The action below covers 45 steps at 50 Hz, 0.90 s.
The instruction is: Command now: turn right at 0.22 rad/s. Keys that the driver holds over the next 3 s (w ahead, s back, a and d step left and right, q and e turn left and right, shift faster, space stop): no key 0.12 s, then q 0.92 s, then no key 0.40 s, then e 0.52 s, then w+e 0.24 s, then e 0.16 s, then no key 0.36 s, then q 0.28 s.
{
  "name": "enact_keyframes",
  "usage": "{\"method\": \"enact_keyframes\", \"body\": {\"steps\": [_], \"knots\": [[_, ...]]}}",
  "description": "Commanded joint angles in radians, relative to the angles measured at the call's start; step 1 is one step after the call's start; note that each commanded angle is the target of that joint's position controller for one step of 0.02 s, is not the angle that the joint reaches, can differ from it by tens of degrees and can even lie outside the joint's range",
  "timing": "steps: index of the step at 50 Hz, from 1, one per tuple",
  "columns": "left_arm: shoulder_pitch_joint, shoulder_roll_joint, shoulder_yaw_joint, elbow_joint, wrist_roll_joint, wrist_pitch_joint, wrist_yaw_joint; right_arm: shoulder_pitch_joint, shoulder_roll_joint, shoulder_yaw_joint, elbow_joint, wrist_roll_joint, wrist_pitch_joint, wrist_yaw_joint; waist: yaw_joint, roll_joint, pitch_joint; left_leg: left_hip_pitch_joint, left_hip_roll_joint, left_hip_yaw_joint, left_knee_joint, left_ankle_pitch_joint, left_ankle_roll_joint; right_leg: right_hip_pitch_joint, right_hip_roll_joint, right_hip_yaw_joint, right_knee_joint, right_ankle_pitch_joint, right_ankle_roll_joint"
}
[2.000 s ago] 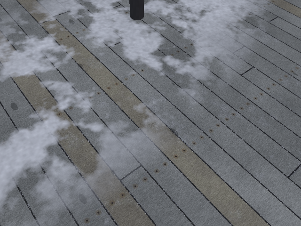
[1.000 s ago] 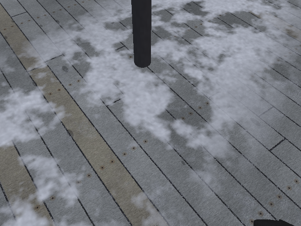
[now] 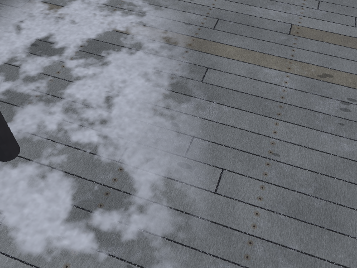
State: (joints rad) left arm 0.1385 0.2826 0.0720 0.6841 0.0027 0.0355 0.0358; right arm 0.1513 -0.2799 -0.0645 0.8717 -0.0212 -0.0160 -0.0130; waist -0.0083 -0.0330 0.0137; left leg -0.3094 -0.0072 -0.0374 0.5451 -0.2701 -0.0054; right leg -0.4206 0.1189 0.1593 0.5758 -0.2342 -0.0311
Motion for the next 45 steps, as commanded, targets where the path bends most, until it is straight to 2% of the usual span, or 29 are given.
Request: {"method": "enact_keyframes", "body": {"steps": [1,2,3,4,6,7,8,9,11,13,14,15,16,18,19,20,22,24,26,28,29,30,31,32,33,34,35,38,45], "knots": [[0.005,0.157,0.042,-0.081,0.006,-0.027,0.0,-0.033,-0.165,-0.027,-0.081,-0.036,-0.019,-0.002,0.011,0.262,-0.051,0.044,0.393,-0.431,-0.28,0.273,0.29,-0.073,-0.029,0.003,0.303,-0.341,0.036],[0.011,0.179,0.055,-0.065,-0.004,-0.027,-0.003,-0.053,-0.163,-0.028,-0.089,-0.02,-0.023,-0.009,0.015,0.213,-0.051,0.067,0.353,-0.371,-0.261,0.295,0.27,-0.092,-0.021,0.007,0.411,-0.308,0.047],[0.042,0.154,0.054,-0.036,-0.004,-0.019,0.0,-0.069,-0.16,-0.028,-0.091,-0.002,-0.024,-0.012,0.029,0.17,-0.053,0.091,0.304,-0.302,-0.238,0.311,0.233,-0.099,-0.028,0.006,0.463,-0.278,0.065],[0.055,0.13,0.048,-0.027,0.001,-0.011,0.002,-0.072,-0.14,-0.022,-0.089,0.015,-0.025,-0.013,0.029,0.165,-0.046,0.119,0.286,-0.269,-0.221,0.346,0.215,-0.117,-0.042,0.015,0.486,-0.245,0.081],[0.063,0.066,0.028,-0.013,-0.004,-0.005,-0.001,-0.058,-0.102,-0.008,-0.074,0.019,-0.017,-0.012,0.031,0.165,-0.049,0.133,0.228,-0.178,-0.203,0.411,0.196,-0.069,-0.062,-0.03,0.406,-0.212,0.104],[0.049,0.029,0.012,-0.012,0.001,-0.008,-0.004,-0.052,-0.083,-0.001,-0.063,0.017,-0.012,-0.008,0.027,0.181,-0.064,0.136,0.194,-0.144,-0.191,0.417,0.179,-0.007,-0.099,-0.071,0.28,-0.196,0.111],[0.013,0.001,-0.001,-0.016,0.004,-0.013,-0.006,-0.035,-0.083,0.0,-0.053,0.017,-0.006,-0.005,0.003,0.207,-0.064,0.135,0.171,-0.13,-0.179,0.431,0.171,0.056,-0.106,-0.103,0.164,-0.193,0.116],[-0.019,0.007,0.0,-0.021,-0.001,-0.016,-0.005,-0.002,-0.114,-0.007,-0.043,0.02,0.001,-0.004,-0.02,0.231,-0.058,0.147,0.17,-0.149,-0.168,0.442,0.176,0.088,-0.093,-0.128,0.077,-0.192,0.118],[0.011,0.057,0.017,-0.001,-0.016,-0.018,0.0,0.01,-0.172,-0.021,-0.044,0.038,0.01,-0.002,-0.003,0.233,-0.047,0.152,0.173,-0.195,-0.14,0.46,0.18,0.166,-0.069,-0.161,-0.137,-0.035,0.101],[0.043,0.12,0.033,0.009,-0.013,-0.016,0.01,0.03,-0.188,-0.027,-0.048,0.05,0.003,-0.002,-0.002,0.202,-0.064,0.094,0.175,-0.244,-0.13,0.427,0.142,0.291,-0.107,-0.116,-0.209,0.11,0.051],[0.083,0.158,0.042,0.008,-0.004,-0.013,0.02,0.013,-0.163,-0.02,-0.064,0.039,-0.007,0.003,0.007,0.134,-0.107,0.015,0.147,-0.219,-0.079,0.358,0.106,0.393,-0.19,-0.069,-0.157,0.282,0.017],[0.087,0.212,0.06,0.026,0.001,-0.004,0.022,0.021,-0.117,-0.013,-0.082,0.04,-0.018,0.011,-0.027,-0.057,-0.126,-0.081,0.046,-0.094,-0.01,0.202,0.057,0.427,-0.26,-0.022,-0.111,0.369,-0.053],[0.096,0.182,0.058,0.021,0.008,-0.001,0.016,-0.018,-0.109,-0.008,-0.087,0.042,-0.021,0.013,0.016,-0.128,-0.122,-0.12,-0.004,-0.02,0.081,0.044,0.015,0.4,-0.319,0.04,-0.16,0.336,-0.112],[0.058,0.153,0.048,0.001,0.023,-0.01,0.018,-0.048,-0.126,-0.022,-0.103,0.046,-0.003,0.013,0.029,-0.192,-0.074,-0.211,-0.007,0.026,0.308,-0.252,-0.005,0.36,-0.447,0.148,-0.227,0.384,-0.197],[0.047,0.145,0.043,-0.007,0.022,-0.021,0.021,-0.046,-0.136,-0.032,-0.106,0.045,0.012,0.011,0.034,-0.18,-0.052,-0.256,0.01,0.006,0.452,-0.345,-0.015,0.346,-0.487,0.161,-0.236,0.466,-0.228],[0.026,0.147,0.042,-0.008,0.014,-0.033,0.023,-0.027,-0.127,-0.036,-0.107,0.047,0.026,0.009,0.012,-0.139,-0.036,-0.275,0.033,-0.015,0.502,-0.345,-0.021,0.333,-0.488,0.126,-0.233,0.494,-0.224],[-0.025,0.159,0.047,-0.004,-0.002,-0.042,0.023,-0.017,-0.1,-0.028,-0.114,0.044,0.043,0.009,-0.005,-0.111,-0.021,-0.244,0.052,0.008,0.44,-0.256,-0.033,0.303,-0.437,0.024,-0.227,0.473,-0.178],[-0.042,0.17,0.051,0.003,-0.004,-0.036,0.022,-0.028,-0.086,-0.02,-0.133,0.042,0.046,0.022,0.003,-0.132,-0.041,-0.152,0.049,0.054,0.334,-0.177,-0.037,0.273,-0.401,-0.056,-0.212,0.47,-0.154],[-0.028,0.18,0.055,0.014,-0.011,-0.029,0.022,-0.027,-0.105,-0.025,-0.153,0.047,0.048,0.038,0.011,-0.15,-0.069,-0.084,0.032,0.088,0.219,-0.12,-0.027,0.289,-0.402,-0.085,-0.179,0.451,-0.142],[-0.034,0.183,0.054,0.023,-0.028,-0.024,0.02,0.036,-0.114,-0.035,-0.145,0.045,0.053,0.049,-0.021,-0.126,-0.086,0.042,-0.007,0.137,0.031,0.029,0.005,0.254,-0.391,-0.126,-0.098,0.356,-0.099],[0.014,0.16,0.049,0.044,-0.027,-0.025,0.015,0.072,-0.133,-0.046,-0.138,0.038,0.055,0.043,-0.026,-0.066,-0.091,0.141,-0.025,0.109,-0.063,0.122,0.034,0.192,-0.356,-0.171,-0.003,0.23,-0.047],[0.059,0.109,0.035,0.043,0.006,-0.027,0.007,0.091,-0.235,-0.073,-0.153,0.036,0.053,0.027,-0.001,0.182,-0.085,0.279,0.144,-0.156,-0.141,0.435,0.105,-0.008,-0.262,-0.275,0.252,-0.073,0.053],[-0.022,0.064,0.016,-0.02,0.037,-0.031,0.011,0.102,-0.322,-0.079,-0.189,0.01,0.039,0.027,-0.019,0.361,-0.101,0.297,0.395,-0.531,-0.18,0.712,0.324,-0.232,-0.11,-0.208,0.489,-0.5,0.11],[-0.07,0.119,0.029,-0.032,0.01,-0.034,0.017,0.128,-0.292,-0.071,-0.195,-0.017,0.016,0.037,-0.071,0.229,-0.167,0.274,0.411,-0.556,-0.219,0.567,0.399,-0.241,-0.119,-0.085,0.641,-0.49,0.1],[-0.075,0.142,0.038,-0.027,-0.01,-0.031,0.02,0.08,-0.266,-0.062,-0.199,-0.01,-0.001,0.035,-0.04,0.182,-0.11,0.235,0.351,-0.465,-0.223,0.435,0.347,-0.261,-0.14,-0.069,0.666,-0.399,0.081],[-0.055,0.153,0.046,-0.005,-0.006,-0.028,0.027,0.026,-0.238,-0.058,-0.205,0.012,-0.004,0.026,-0.014,0.13,-0.074,0.204,0.289,-0.391,-0.222,0.307,0.279,-0.266,-0.164,-0.067,0.632,-0.301,0.074],[-0.052,0.162,0.051,0.006,0.001,-0.023,0.034,-0.012,-0.209,-0.047,-0.215,0.027,0.001,0.015,-0.002,0.126,-0.055,0.17,0.255,-0.352,-0.225,0.257,0.237,-0.251,-0.175,-0.061,0.591,-0.232,0.076],[-0.015,0.132,0.049,0.014,0.002,-0.028,0.026,-0.009,-0.19,-0.037,-0.233,0.023,0.011,-0.005,0.015,0.143,-0.087,0.134,0.195,-0.297,-0.236,0.264,0.224,-0.17,-0.14,-0.075,0.561,-0.115,0.092],[-0.063,0.106,0.034,-0.01,-0.002,-0.046,0.015,0.024,-0.208,-0.048,-0.258,0.029,0.027,-0.021,-0.016,0.166,-0.067,0.157,0.17,-0.377,-0.232,0.107,0.231,-0.142,-0.113,-0.047,0.264,-0.083,0.125]]}}
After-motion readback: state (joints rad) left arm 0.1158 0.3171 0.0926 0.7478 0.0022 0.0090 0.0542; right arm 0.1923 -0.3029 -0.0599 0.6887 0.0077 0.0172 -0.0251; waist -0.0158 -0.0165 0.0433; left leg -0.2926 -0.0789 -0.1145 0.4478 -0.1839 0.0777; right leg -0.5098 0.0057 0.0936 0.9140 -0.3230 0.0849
